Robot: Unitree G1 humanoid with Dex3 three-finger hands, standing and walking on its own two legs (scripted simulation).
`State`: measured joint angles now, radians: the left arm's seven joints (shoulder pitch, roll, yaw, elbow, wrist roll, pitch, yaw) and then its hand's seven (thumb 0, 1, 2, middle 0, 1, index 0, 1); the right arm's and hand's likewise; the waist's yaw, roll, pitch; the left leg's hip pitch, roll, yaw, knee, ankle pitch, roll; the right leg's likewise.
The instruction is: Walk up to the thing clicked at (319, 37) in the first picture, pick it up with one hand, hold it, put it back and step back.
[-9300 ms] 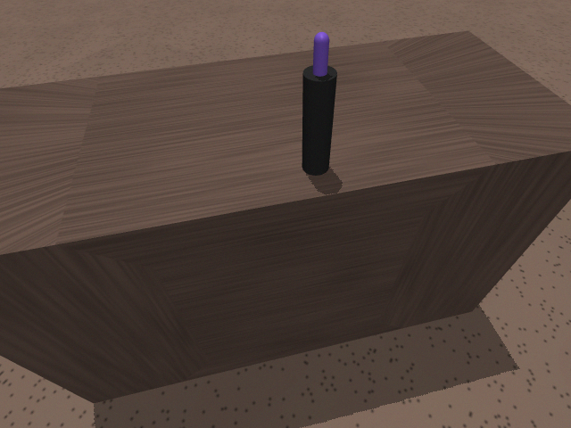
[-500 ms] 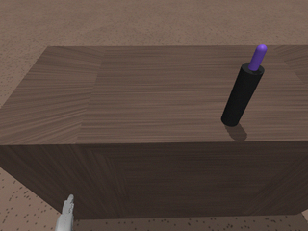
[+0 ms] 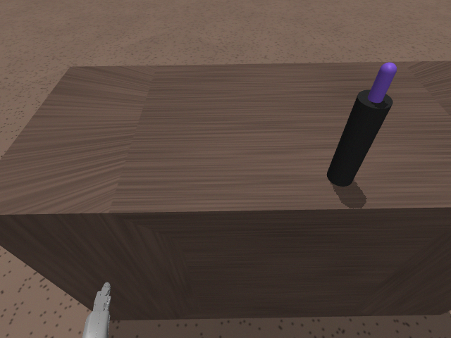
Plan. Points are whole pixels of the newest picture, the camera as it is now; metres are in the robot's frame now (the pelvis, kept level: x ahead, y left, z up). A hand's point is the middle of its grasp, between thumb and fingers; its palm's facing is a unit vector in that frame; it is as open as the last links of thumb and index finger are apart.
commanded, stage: go down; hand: right
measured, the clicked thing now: (360, 131) +0.43 -0.20 +0.16
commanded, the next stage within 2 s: approach in 1.34 s
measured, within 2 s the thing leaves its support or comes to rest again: neither
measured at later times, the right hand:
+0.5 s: hand out of the picture +0.32 -0.39 +0.21, palm faces +0.21 +0.98 -0.02, open 17.7 cm
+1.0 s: hand out of the picture +0.32 -0.39 +0.21, palm faces +0.21 +0.98 -0.03, open 17.7 cm
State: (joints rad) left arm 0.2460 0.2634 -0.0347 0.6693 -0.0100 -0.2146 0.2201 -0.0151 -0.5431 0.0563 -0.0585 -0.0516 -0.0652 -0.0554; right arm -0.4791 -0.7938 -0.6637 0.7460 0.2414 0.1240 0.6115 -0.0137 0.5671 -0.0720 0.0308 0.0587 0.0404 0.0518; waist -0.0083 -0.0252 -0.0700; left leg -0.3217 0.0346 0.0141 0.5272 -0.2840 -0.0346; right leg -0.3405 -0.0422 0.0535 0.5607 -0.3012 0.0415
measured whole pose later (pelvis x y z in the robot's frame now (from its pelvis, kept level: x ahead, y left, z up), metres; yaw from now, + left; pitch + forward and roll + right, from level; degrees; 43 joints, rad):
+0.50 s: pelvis -0.01 +0.00 +0.00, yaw +0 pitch +6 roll +1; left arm 0.27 0.27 -0.06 0.63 -0.01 -0.22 0.23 -0.02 -0.53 0.05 -0.06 -0.05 -0.07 -0.05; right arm -0.52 -0.85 -0.68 0.83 0.23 0.13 0.63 -0.01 0.61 -0.07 0.03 0.06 0.04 0.05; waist 0.00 -0.02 -0.07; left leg -0.35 0.03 0.01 0.53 -0.28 -0.04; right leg -0.38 -0.04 0.05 0.59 -0.31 0.04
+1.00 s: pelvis -0.01 +0.00 +0.00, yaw +0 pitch +6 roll +1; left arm 0.27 0.27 -0.06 0.62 -0.01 -0.22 0.24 -0.01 -0.52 0.05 -0.05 -0.05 -0.06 -0.05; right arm -0.53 -0.87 -0.68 0.84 0.23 0.14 0.64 -0.01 0.60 -0.06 0.03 0.06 0.04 0.05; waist 0.01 -0.02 -0.07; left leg -0.37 0.03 0.01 0.55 -0.29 -0.04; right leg -0.39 -0.05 0.06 0.60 -0.31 0.04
